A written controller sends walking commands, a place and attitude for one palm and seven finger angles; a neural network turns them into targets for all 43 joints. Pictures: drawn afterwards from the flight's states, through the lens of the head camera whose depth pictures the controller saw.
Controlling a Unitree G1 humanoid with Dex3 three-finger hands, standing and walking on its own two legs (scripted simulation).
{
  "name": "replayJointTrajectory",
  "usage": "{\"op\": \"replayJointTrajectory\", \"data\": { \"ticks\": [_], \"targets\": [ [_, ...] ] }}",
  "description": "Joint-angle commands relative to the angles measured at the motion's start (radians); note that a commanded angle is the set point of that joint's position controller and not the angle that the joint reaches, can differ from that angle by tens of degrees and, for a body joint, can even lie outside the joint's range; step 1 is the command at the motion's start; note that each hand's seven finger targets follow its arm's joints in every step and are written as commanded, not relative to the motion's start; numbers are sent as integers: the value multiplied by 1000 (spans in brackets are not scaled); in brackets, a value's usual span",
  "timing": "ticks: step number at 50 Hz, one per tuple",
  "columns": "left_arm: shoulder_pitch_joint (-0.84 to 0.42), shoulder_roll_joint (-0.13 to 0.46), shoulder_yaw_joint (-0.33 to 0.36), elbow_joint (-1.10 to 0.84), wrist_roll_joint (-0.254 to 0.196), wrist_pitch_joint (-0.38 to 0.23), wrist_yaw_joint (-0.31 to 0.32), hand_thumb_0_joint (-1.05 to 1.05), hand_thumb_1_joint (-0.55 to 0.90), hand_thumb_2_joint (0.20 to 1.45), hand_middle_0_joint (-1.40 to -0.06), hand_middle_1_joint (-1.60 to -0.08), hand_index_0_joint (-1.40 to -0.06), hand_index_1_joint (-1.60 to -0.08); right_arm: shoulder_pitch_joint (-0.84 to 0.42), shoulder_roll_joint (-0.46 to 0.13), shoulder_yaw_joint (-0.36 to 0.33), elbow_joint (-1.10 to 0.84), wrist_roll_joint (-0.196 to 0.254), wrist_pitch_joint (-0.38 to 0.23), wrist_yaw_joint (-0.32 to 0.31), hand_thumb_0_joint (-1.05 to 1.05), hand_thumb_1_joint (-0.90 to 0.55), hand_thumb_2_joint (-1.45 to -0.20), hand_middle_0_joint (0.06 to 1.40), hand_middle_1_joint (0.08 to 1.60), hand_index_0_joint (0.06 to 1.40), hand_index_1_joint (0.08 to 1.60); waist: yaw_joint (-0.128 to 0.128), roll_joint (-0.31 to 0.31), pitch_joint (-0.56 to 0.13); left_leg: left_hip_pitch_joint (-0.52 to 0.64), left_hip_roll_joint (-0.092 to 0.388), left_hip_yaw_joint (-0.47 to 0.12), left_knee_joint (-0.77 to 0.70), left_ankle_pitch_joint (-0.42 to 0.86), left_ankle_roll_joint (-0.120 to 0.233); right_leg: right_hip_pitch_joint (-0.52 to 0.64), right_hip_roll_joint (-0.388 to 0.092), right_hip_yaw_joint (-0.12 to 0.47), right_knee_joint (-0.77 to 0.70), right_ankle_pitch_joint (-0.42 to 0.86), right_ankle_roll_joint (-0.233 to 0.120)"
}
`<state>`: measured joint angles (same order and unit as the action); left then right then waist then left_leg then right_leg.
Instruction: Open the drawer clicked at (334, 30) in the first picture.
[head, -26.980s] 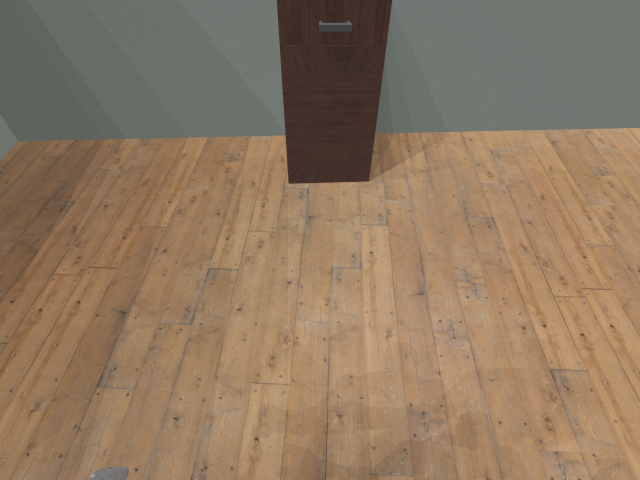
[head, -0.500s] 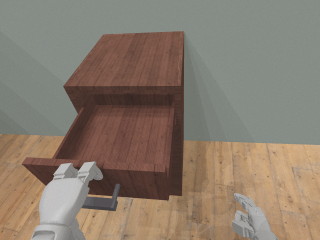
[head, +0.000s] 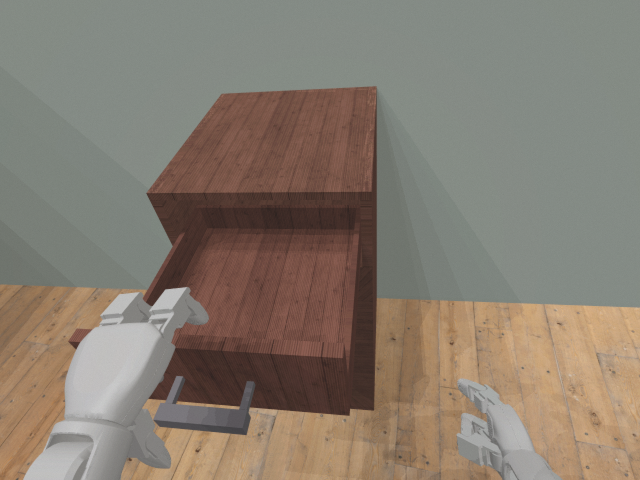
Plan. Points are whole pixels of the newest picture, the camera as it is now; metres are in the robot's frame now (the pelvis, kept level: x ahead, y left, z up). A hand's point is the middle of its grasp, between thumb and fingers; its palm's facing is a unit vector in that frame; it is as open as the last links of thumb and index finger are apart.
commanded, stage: lift the hand off the handle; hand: left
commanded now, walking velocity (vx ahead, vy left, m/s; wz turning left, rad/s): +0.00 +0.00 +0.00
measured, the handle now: (208, 402) +0.21 +0.20 -0.01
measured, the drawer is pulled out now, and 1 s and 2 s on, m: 0.30 0.30 0.30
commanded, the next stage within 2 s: draw the hand back to the body in 0.14 s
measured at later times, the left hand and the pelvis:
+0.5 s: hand (145, 375) +0.18 +0.21 +0.13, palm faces +0.10 -0.11 -0.99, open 13.8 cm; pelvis -0.01 -0.01 +0.00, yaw +0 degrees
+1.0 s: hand (145, 363) +0.18 +0.20 +0.15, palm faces +0.29 -0.83 -0.48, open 13.6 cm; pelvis +0.01 -0.01 +0.01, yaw +2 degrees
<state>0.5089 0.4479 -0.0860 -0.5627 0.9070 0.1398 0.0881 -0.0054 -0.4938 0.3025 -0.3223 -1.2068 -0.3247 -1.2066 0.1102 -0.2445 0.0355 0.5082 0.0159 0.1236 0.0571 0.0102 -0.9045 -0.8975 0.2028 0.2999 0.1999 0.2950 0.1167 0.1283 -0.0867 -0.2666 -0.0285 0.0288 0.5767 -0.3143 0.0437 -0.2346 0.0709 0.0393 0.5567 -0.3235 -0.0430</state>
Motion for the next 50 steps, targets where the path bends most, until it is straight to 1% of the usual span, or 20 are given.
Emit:
{"op": "replayJointTrajectory", "data": {
  "ticks": [1, 4, 6, 7, 11, 15, 18, 24, 26, 27, 30, 31, 32, 41, 42, 43, 44, 46, 47, 50],
  "targets": [
    [-118, 124, 108, -264, -12, -1, 19, 0, -500, 300, -300, -1200, -300, -1200, -224, -72, -17, -195, 20, -45, 3, 0, -900, -900, 200, 300, 200, 300, -7, -59, -54, 112, 58, -48, -76, 289, -17, -31, -38, 19, -107, 201, -8],
    [-99, 126, 106, -177, -2, 12, -4, 0, -500, 300, -300, -1200, -300, -1200, -194, -70, -18, -176, 10, -34, -1, 0, -900, -900, 200, 300, 200, 300, -3, -100, 2, 92, 52, -33, -90, 254, -15, -42, -34, 9, -127, 159, -2],
    [-129, 150, 141, -180, -13, 18, -9, 0, -500, 300, -300, -1200, -300, -1200, -231, -72, -11, -181, 24, -37, 2, 0, -900, -900, 200, 300, 200, 300, -7, -105, -7, 97, 54, -41, -97, 236, -17, -23, -35, 28, -133, 157, -6],
    [-121, 119, 102, -179, -3, 20, -20, 0, -500, 300, -300, -1200, -300, -1200, -203, -69, -13, -182, 14, -35, 4, 0, -900, -900, 200, 300, 200, 300, -1, -99, -24, 97, 51, -30, -96, 235, -13, -20, -40, 9, -131, 143, -1],
    [-168, 130, 104, -254, -17, 4, -20, 0, -500, 300, -300, -1200, -300, -1200, -234, -76, -13, -202, 22, -40, 1, 0, -900, -900, 200, 300, 200, 300, -9, -58, -54, 117, 54, -40, -95, 242, -14, -15, -38, 30, -133, 157, -7],
    [-163, 156, 128, -232, 11, -18, -10, 0, -500, 300, -300, -1200, -300, -1200, -190, -77, -17, -193, 8, -39, -3, 0, -900, -900, 200, 300, 200, 300, -3, -86, -48, 114, 53, -29, -83, 231, -17, -42, -41, 35, -144, 123, -8],
    [-124, 200, 201, -186, -6, -19, 4, 0, -500, 300, -300, -1200, -300, -1200, -196, -75, -14, -182, 13, -42, -10, 0, -900, -900, 200, 300, 200, 300, 2, -111, -36, 101, 45, -32, -81, 219, -16, -26, -45, 54, -153, 130, -9],
    [-136, 195, 198, -159, -49, -32, -19, 0, -500, 300, -300, -1200, -300, -1200, -186, -84, -27, -169, 8, -52, -27, 0, -900, -900, 200, 300, 200, 300, -8, -88, -36, 116, 30, -30, -86, 217, -6, -17, -49, 39, -168, 155, 1],
    [-96, 226, 245, -181, -68, -40, -18, 0, -500, 300, -300, -1200, -300, -1200, -205, -89, -20, -178, 20, -67, -29, 0, -900, -900, 200, 300, 200, 300, -9, -79, -50, 119, 30, -39, -80, 231, -12, -5, -53, 59, -165, 189, -2],
    [-64, 189, 206, -173, -64, -47, -28, 0, -500, 300, -300, -1200, -300, -1200, -174, -84, -21, -176, 9, -65, -28, 0, -900, -900, 200, 300, 200, 300, -7, -88, -45, 114, 30, -29, -74, 236, -7, -16, -57, 31, -162, 191, 5],
    [-60, 246, 262, -200, -68, -68, -21, 0, -500, 300, -300, -1200, -300, -1200, -167, -99, -26, -186, 10, -66, -37, 0, -900, -900, 200, 300, 200, 300, -6, -123, -45, 109, 31, -28, -69, 242, -9, -18, -65, 45, -161, 231, 11],
    [-63, 264, 292, -194, -78, -69, -12, 0, -500, 300, -300, -1200, -300, -1200, -192, -100, -21, -177, 16, -72, -38, 0, -900, -900, 200, 300, 200, 300, -12, -95, -29, 103, 29, -38, -71, 224, -12, -23, -57, 61, -165, 213, 2],
    [-57, 237, 267, -193, -66, -78, -14, 0, -500, 300, -300, -1200, -300, -1200, -161, -93, -24, -177, 5, -71, -38, 0, -900, -900, 200, 300, 200, 300, -4, -86, -48, 105, 30, -31, -63, 234, -8, -24, -62, 34, -158, 209, 5],
    [-33, 266, 333, -175, -116, -118, 6, 0, -500, 300, -300, -1200, -300, -1200, -173, -103, -36, -172, 18, -84, -50, 0, -900, -900, 200, 300, 200, 300, -17, -70, -42, 116, 24, -41, -55, 230, -12, -45, -58, 47, -157, 224, 6],
    [-16, 269, 328, -168, -111, -123, 1, 0, -500, 300, -300, -1200, -300, -1200, -137, -102, -39, -171, 7, -84, -50, 0, -900, -900, 200, 300, 200, 300, -9, -83, -68, 116, 28, -32, -50, 252, -6, -34, -64, 14, -146, 244, 12],
    [-59, -136, 251, -162, -834, -193, -1, 0, -465, 315, -298, -1178, -298, -1178, -72, -19, -41, -192, 19, -159, -78, 0, -900, -900, 200, 300, 200, 300, -121, -174, 33, 202, 56, -29, -73, 197, 16, -7, -51, -47, -149, 252, 11],
    [32, -20, 327, -71, -857, -224, 13, 0, -430, 330, -295, -1155, -295, -1155, -47, -57, -43, -158, 12, -201, -98, 0, -900, -900, 200, 300, 200, 300, -93, -203, 36, 186, 66, -40, -89, 184, 9, -4, -47, -45, -143, 216, 12],
    [11, 70, 428, -190, -944, -275, 31, 0, -360, 360, -290, -1110, -290, -1110, -69, -60, -36, -142, 8, -238, -130, 0, -900, -900, 200, 300, 200, 300, -65, -188, -16, 187, 57, -41, -107, 214, -4, 46, -64, -38, -162, 229, 22],
    [-29, 51, 401, -248, -945, -302, 34, 0, -325, 375, -287, -1087, -287, -1087, -49, -55, -29, -143, -1, -263, -136, 0, -900, -900, 200, 300, 200, 300, -67, -128, -47, 193, 48, -31, -109, 237, -2, 61, -76, -43, -164, 257, 21],
    [-21, 24, 384, -247, -958, -323, 36, 0, -220, 420, -280, -1020, -280, -1020, -37, -49, -27, -116, -2, -304, -137, 0, -900, -900, 200, 300, 200, 300, -69, -42, 17, 181, 56, -40, -127, 266, -16, 38, -83, -47, -172, 253, 13]
  ]
}}
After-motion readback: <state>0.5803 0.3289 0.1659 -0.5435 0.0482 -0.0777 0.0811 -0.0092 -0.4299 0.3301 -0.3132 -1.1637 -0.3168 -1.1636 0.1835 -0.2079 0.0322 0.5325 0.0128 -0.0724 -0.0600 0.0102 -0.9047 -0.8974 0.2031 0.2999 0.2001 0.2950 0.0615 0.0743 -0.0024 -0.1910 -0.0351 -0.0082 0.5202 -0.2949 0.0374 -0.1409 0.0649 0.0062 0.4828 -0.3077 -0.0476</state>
